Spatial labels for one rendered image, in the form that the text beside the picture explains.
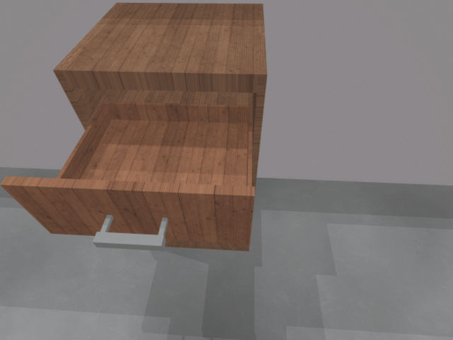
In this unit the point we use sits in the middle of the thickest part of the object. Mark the drawer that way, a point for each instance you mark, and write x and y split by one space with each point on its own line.
140 162

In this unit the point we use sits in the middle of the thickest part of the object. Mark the cabinet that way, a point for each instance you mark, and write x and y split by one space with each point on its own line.
172 53

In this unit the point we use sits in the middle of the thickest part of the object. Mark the handle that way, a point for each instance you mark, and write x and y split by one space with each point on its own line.
105 239

